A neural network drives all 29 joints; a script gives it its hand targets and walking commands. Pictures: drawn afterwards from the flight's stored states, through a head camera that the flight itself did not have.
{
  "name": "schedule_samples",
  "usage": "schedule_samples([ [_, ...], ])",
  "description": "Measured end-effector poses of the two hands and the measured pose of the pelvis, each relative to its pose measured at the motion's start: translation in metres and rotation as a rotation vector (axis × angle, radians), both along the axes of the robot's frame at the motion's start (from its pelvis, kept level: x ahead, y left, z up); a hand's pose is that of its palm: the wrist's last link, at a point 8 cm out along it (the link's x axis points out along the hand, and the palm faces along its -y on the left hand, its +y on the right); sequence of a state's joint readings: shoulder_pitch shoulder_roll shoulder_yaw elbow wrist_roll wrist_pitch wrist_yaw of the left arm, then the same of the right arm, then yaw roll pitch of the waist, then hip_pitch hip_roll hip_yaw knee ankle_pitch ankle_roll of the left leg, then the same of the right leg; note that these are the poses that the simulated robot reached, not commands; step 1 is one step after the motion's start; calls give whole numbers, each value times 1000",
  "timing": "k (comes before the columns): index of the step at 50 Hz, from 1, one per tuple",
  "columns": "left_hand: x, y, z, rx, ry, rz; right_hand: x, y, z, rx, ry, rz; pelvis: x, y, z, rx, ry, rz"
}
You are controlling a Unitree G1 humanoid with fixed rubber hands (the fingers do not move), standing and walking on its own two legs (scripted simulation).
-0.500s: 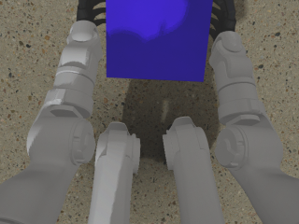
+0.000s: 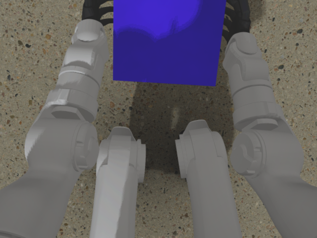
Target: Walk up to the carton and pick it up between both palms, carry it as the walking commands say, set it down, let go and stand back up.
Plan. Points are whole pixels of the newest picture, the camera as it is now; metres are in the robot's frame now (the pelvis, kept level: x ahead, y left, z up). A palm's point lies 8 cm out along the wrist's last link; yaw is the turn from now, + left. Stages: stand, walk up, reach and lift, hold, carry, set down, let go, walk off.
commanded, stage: set down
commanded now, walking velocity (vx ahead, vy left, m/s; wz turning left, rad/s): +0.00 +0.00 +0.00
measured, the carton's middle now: (163, 37) +0.52 -0.04 -0.24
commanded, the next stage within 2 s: none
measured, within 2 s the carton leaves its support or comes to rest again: rests again in 0.26 s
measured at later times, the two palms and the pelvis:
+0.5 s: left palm (94, 24) +0.53 +0.11 -0.17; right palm (233, 36) +0.50 -0.18 -0.17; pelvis +0.00 +0.00 -0.01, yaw +0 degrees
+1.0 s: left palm (95, 22) +0.54 +0.11 -0.18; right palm (233, 33) +0.50 -0.18 -0.18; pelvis +0.00 +0.00 -0.01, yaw +0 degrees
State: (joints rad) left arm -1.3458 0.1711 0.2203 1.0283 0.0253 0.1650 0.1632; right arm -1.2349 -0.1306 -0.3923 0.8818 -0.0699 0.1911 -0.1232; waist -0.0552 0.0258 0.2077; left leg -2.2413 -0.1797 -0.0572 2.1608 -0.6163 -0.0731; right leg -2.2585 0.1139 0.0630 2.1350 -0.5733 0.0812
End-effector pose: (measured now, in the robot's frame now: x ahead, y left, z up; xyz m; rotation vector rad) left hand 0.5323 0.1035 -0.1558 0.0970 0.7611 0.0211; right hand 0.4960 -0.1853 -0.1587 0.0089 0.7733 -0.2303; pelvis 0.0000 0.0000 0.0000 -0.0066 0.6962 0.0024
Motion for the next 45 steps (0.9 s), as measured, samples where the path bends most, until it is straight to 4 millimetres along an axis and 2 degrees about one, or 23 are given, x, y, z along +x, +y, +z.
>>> schedule_samples([
  [13, 0, 0, -11, 1, 12, -9, -2, -1, -12, 7, 12, 10, 1, 0, -4, -2, -19, 2],
  [45, 5, 4, -18, -12, 15, -27, 4, -2, -17, 23, 12, 48, 0, 0, -12, -4, -40, 5],
])
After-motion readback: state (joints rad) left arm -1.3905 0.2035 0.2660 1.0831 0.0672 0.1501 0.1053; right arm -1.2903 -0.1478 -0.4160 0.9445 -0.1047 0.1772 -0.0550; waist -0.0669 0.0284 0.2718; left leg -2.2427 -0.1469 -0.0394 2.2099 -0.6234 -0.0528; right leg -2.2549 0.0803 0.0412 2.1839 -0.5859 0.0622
